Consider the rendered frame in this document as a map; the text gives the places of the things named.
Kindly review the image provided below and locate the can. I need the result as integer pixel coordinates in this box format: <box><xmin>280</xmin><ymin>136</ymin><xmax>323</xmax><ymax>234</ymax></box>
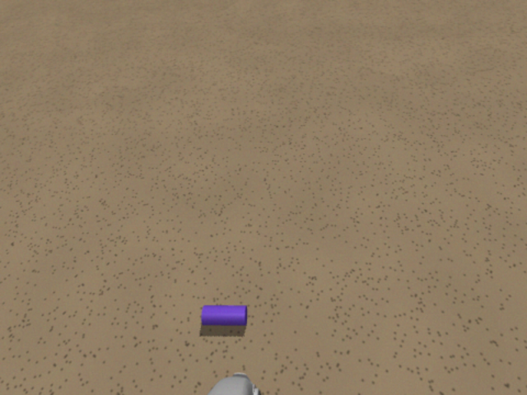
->
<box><xmin>202</xmin><ymin>305</ymin><xmax>247</xmax><ymax>326</ymax></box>

